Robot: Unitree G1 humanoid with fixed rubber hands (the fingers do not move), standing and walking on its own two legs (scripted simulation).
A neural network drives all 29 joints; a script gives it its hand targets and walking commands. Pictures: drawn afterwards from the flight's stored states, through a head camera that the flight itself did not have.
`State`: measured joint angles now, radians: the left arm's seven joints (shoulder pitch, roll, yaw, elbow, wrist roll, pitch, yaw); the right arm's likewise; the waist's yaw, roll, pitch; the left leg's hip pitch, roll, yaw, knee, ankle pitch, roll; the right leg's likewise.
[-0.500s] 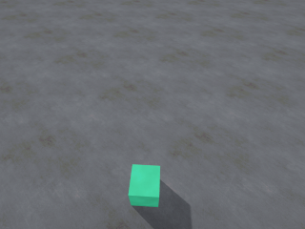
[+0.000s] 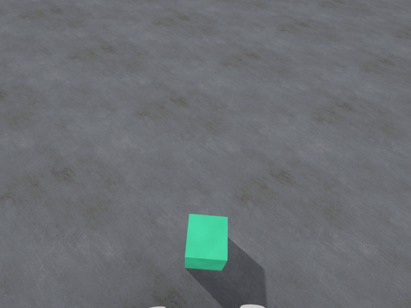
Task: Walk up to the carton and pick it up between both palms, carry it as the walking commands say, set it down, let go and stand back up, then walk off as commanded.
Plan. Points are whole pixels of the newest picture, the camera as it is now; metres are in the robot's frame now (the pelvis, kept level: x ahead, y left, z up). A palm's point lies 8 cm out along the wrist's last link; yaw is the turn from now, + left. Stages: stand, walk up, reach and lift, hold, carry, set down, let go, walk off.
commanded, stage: walk up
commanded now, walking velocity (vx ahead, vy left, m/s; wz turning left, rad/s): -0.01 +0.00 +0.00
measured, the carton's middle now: (205, 243) +0.43 -0.03 -0.68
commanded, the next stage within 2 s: stand in 1.26 s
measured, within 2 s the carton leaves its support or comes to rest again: neither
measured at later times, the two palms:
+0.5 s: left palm out of the picture +0.03 +0.22 -0.14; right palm out of the picture +0.03 -0.28 -0.14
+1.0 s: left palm out of the picture +0.05 +0.22 -0.15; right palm out of the picture +0.04 -0.30 -0.14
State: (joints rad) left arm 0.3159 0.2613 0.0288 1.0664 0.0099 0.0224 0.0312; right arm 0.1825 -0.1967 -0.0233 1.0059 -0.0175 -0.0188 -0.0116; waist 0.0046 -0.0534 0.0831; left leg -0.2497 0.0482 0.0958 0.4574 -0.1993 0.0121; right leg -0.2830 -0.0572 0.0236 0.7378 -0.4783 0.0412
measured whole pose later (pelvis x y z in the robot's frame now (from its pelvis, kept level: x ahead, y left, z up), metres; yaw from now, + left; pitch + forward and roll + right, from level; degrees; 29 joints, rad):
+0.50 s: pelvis +0.01 -0.03 +0.00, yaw +0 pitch -1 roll -1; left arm 0.25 0.20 0.04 1.05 0.02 0.03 0.02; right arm 0.26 -0.21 -0.05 1.02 -0.03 0.03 -0.05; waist -0.01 0.01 0.03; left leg -0.24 0.09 0.08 0.48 -0.23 -0.04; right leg -0.19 0.06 -0.08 0.43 -0.24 -0.07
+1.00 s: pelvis +0.01 -0.04 -0.01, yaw -1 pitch +0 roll -1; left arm 0.25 0.24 0.06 0.98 0.02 0.05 0.01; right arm 0.27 -0.21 -0.06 0.97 -0.04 0.04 -0.06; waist 0.00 -0.01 0.04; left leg -0.29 0.13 0.09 0.57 -0.28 -0.06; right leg -0.25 0.07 -0.09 0.53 -0.29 -0.09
